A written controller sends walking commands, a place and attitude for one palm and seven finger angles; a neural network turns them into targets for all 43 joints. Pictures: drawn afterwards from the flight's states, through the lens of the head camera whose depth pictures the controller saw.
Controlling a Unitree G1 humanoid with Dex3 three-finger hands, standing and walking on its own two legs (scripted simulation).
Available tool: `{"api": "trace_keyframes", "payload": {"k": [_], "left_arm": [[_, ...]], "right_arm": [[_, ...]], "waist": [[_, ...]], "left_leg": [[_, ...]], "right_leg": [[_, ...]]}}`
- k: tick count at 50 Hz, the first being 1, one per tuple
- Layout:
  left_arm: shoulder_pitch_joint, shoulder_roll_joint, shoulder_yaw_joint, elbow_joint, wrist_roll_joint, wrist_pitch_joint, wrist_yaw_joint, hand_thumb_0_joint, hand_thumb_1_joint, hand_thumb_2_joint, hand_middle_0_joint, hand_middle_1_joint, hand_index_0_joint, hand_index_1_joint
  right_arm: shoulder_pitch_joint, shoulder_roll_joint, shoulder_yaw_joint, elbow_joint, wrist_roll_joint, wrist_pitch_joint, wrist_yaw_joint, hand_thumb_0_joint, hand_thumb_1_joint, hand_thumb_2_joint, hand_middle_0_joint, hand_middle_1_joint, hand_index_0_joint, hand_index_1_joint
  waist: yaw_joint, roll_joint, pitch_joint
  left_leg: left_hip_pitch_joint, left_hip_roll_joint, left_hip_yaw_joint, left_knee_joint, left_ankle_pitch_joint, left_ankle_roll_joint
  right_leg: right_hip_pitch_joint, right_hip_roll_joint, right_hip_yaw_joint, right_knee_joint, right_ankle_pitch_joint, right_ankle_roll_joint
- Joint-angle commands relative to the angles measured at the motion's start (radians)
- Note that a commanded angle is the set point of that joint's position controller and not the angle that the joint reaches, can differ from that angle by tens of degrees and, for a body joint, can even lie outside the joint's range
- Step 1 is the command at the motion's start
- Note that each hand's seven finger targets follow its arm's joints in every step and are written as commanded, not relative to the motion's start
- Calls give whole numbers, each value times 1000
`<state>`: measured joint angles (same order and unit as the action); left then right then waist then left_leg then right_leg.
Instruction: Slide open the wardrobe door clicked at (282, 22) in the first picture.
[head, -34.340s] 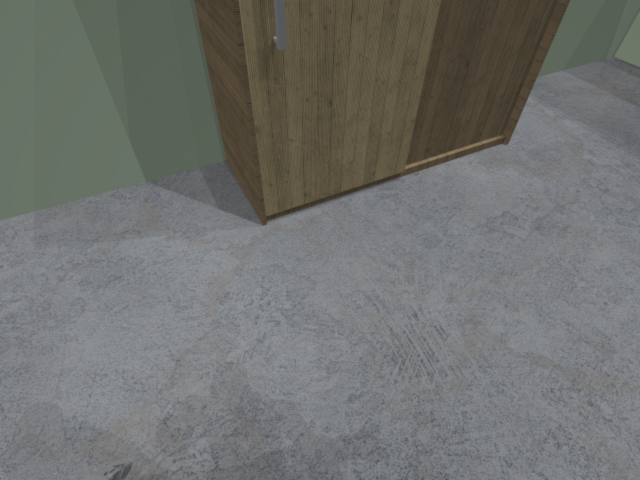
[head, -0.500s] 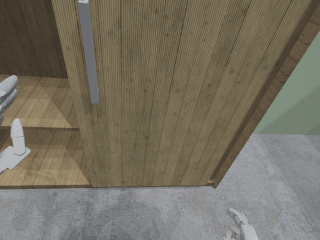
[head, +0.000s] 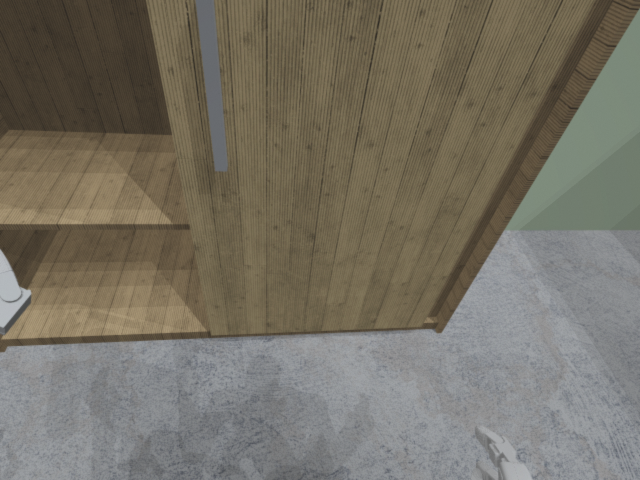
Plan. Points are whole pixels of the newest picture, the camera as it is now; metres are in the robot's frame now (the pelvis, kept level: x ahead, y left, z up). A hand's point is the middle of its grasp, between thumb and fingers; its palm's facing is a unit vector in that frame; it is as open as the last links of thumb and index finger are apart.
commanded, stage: stop stepping back and stand still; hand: left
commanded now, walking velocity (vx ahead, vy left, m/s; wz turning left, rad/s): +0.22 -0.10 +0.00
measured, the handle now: (215, 84) +0.68 +0.22 +0.17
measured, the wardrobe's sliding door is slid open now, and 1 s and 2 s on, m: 0.64 0.64 0.64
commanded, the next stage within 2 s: let the arm hang, fingers relaxed in 0.76 s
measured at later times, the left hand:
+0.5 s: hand (29, 273) +0.25 +0.29 +0.18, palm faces +0.48 -0.76 -0.44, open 7.4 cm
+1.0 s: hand (99, 385) +0.23 +0.28 -0.02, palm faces +0.13 -0.89 -0.44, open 7.4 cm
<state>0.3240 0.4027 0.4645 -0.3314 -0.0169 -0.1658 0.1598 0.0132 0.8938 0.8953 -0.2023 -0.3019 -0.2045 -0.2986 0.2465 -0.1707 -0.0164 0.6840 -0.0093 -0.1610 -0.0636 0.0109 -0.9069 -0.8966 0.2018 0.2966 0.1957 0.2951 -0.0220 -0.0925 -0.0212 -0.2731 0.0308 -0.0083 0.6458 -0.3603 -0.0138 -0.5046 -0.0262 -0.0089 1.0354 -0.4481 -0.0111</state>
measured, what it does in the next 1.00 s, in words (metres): shifts its weight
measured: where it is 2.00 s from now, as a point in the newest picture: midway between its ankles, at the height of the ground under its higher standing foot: outside the picture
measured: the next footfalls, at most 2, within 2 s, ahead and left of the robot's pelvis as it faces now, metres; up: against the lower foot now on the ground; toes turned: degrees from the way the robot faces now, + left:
none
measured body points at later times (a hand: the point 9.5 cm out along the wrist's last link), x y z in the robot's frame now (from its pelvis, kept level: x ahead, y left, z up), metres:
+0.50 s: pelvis +0.05 +0.02 +0.01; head +0.07 +0.04 +0.46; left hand +0.22 +0.33 +0.20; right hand +0.24 -0.18 -0.07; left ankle +0.05 +0.13 -0.72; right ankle +0.07 -0.08 -0.72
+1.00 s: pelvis +0.05 +0.03 +0.01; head +0.07 +0.00 +0.46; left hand +0.22 +0.33 +0.01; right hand +0.23 -0.23 -0.10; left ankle +0.05 +0.13 -0.72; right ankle +0.07 -0.08 -0.72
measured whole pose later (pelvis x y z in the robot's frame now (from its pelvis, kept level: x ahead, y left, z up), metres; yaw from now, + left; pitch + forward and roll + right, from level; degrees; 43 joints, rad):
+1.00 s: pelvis +0.05 +0.03 +0.01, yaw +5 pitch +2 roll +0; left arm 0.27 0.34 0.09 0.30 0.03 -0.02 0.01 0.00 0.90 0.90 -0.20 -0.30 -0.20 -0.30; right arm 0.12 -0.33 -0.03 0.78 -0.02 -0.05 0.01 0.01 -0.91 -0.90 0.20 0.30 0.20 0.30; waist -0.01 0.07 -0.01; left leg -0.33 0.00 0.03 0.60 -0.30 0.02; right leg -0.32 -0.01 -0.06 0.59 -0.30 -0.02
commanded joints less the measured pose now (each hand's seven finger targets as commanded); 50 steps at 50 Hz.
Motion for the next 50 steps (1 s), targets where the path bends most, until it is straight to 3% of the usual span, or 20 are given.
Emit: {"api": "trace_keyframes", "payload": {"k": [1, 3, 4, 5, 6, 7, 8, 10, 12, 14, 16, 19, 21, 26, 29, 35, 42, 43, 45, 50], "left_arm": [[131, 183, 53, -452, -1, -119, -15, 0, 900, 900, -200, -300, -200, -300], [264, 233, 106, -439, 0, -105, -6, 0, 900, 900, -200, -300, -200, -300], [280, 241, 126, -437, 4, -99, -3, 0, 900, 900, -200, -300, -200, -300], [262, 259, 146, -411, 1, -85, -2, 0, 900, 900, -200, -300, -200, -300], [175, 253, 151, -425, -18, -92, -6, 0, 900, 900, -200, -300, -200, -300], [115, 305, 201, -455, -30, -115, -7, 0, 900, 900, -200, -300, -200, -300], [70, 273, 181, -388, -16, -102, 0, 0, 900, 900, -200, -300, -200, -300], [124, 180, 116, -302, -25, -94, -1, 0, 900, 900, -200, -300, -200, -300], [92, 182, 102, -265, -19, -98, 10, 0, 900, 900, -200, -300, -200, -300], [26, 157, 54, -257, -19, -109, 6, 0, 900, 900, -200, -300, -200, -300], [-38, 157, 33, -342, -6, -131, 10, 0, 900, 900, -200, -300, -200, -300], [-49, 186, 35, -414, 1, -126, 4, 0, 900, 900, -200, -300, -200, -300], [74, 174, 44, -417, 7, -105, 11, 0, 900, 900, -200, -300, -200, -300], [244, 214, 138, -379, -20, -101, 5, 0, 900, 900, -200, -300, -200, -300], [263, 188, 129, -318, -40, -89, 10, 0, 900, 900, -200, -300, -200, -300], [229, 176, 90, -250, -37, -69, 11, 0, 900, 900, -200, -300, -200, -300], [145, 168, 38, -323, -20, -67, 19, 0, 900, 900, -200, -300, -200, -300], [107, 15, -385, 477, 39, 38, -114, 0, 900, 900, -200, -300, -200, -300], [90, 37, -331, 491, 49, 141, -160, 0, 900, 900, -200, -300, -200, -300], [-70, 48, -380, 752, 50, 136, -163, 0, 900, 900, -200, -300, -200, -300]], "right_arm": [[-116, -154, -37, -187, 2, -70, 31, 0, -900, -900, 200, 300, 200, 300], [-116, -171, -40, -204, -6, -48, 28, 0, -900, -900, 200, 300, 200, 300], [-118, -155, -45, -207, -5, -33, 32, 0, -900, -900, 200, 300, 200, 300], [-129, -141, -63, -212, 3, -14, 31, 0, -900, -900, 200, 300, 200, 300], [-128, -157, -65, -202, 12, -13, 15, 0, -900, -900, 200, 300, 200, 300], [-95, -139, -53, -175, -1, -17, 7, 0, -900, -900, 200, 300, 200, 300], [-104, -118, -35, -145, -2, -17, 11, 0, -900, -900, 200, 300, 200, 300], [-74, -128, -41, -140, 5, -8, -1, 0, -900, -900, 200, 300, 200, 300], [-89, -116, -21, -127, -2, -12, -13, 0, -900, -900, 200, 300, 200, 300], [-91, -135, -21, -130, -6, -34, -27, 0, -900, -900, 200, 300, 200, 300], [-108, -162, -32, -172, 2, -55, -18, 0, -900, -900, 200, 300, 200, 300], [-102, -132, -25, -164, -8, -93, -5, 0, -900, -900, 200, 300, 200, 300], [-82, -145, -30, -171, 3, -92, 16, 0, -900, -900, 200, 300, 200, 300], [-107, -138, -32, -228, 17, -57, 28, 0, -900, -900, 200, 300, 200, 300], [-78, -142, -43, -219, 25, -28, 17, 0, -900, -900, 200, 300, 200, 300], [-120, -149, -29, -221, 24, -8, -18, 0, -900, -900, 200, 300, 200, 300], [-123, -162, -33, -217, 19, -15, -27, 0, -900, -900, 200, 300, 200, 300], [-171, -287, -79, 25, 10, -59, 75, 0, -900, -900, 200, 300, 200, 300], [-109, -319, -84, -15, 15, 61, 69, 0, -900, -900, 200, 300, 200, 300], [-93, -288, -48, 27, -15, 114, 67, 0, -900, -900, 200, 300, 200, 300]], "waist": [[31, 334, 48], [63, 298, -33], [74, 128, -66], [61, -205, -63], [25, -159, -3], [-6, -49, -11], [-13, -28, -41], [-11, 31, 49], [-1, 17, -4], [-4, 150, -25], [28, 395, -27], [22, 286, 7], [32, 297, -52], [23, 143, -109], [6, 63, -146], [22, 87, -120], [31, 119, -117], [-38, 116, -54], [-7, 135, -78], [5, -66, -95]], "left_leg": [[-258, 227, -225, -369, -103, 189], [-432, 119, -58, -164, -294, 111], [-490, 33, 14, 110, -283, 79], [-544, -58, 77, 453, -249, 41], [-492, -29, -12, 644, -167, 32], [-471, 18, -27, 666, -82, 18], [-414, 36, -42, 607, -127, 25], [-194, 90, -40, 337, -46, 40], [19, 41, 58, 38, 25, 48], [150, 10, 60, -193, 111, 38], [169, 275, -358, -354, 261, 142], [130, 274, -337, -367, 448, 151], [164, 225, -172, -261, 676, 117], [-39, 64, 8, -125, 328, 19], [18, 36, 11, -93, 276, 8], [84, 77, -15, -206, 382, 38], [92, 51, -2, -210, 341, 40], [59, 94, -25, -53, 533, 37], [20, 107, -47, -95, 406, 45], [-46, 68, -90, -99, 308, 69]], "right_leg": [[242, -17, -31, -240, 56, 4], [580, 52, -77, -399, 7, -14], [616, -31, 60, -543, -105, -60], [525, -266, 505, -772, -325, -171], [341, -350, 635, -869, -208, -214], [330, -338, 540, -825, 20, -233], [253, -348, 579, -834, -186, -237], [65, -292, 364, -774, -107, -203], [65, -217, 162, -681, -30, -153], [106, -113, 39, -481, 65, -75], [15, 11, -17, -238, -34, 11], [66, -4, 14, -219, 4, 15], [177, 2, -12, -404, 98, 13], [419, -80, 128, -595, 621, -44], [389, -136, 202, -615, 668, -79], [358, -56, 98, -610, 566, -4], [362, -61, 107, -639, 527, -7], [233, -125, 15, -499, 649, -24], [227, -123, 57, -518, 520, -37], [265, -125, 82, -521, 427, -68]]}}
